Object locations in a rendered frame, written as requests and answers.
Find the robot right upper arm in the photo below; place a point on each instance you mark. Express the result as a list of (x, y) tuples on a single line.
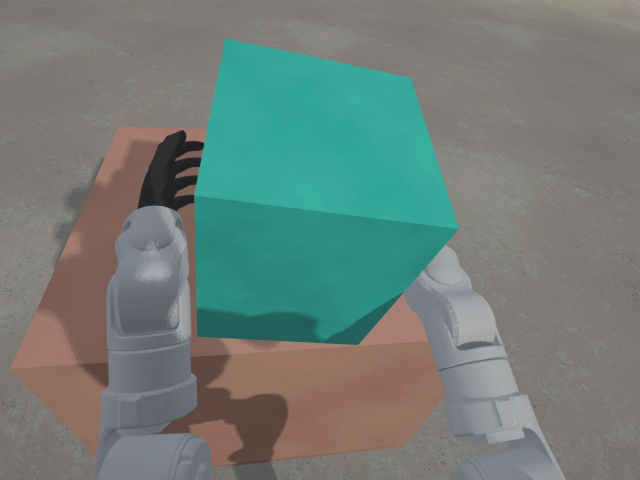
[(527, 463)]

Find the pedestal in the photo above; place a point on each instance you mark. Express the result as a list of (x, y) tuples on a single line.
[(257, 400)]

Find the right robot forearm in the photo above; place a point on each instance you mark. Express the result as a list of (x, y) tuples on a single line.
[(483, 397)]

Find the left robot forearm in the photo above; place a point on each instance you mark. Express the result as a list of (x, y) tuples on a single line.
[(148, 330)]

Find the robot left hand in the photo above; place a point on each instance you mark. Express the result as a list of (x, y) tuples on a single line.
[(159, 187)]

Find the carton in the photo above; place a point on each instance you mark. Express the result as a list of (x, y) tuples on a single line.
[(319, 198)]

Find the robot left upper arm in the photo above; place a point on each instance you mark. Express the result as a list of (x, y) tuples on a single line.
[(180, 456)]

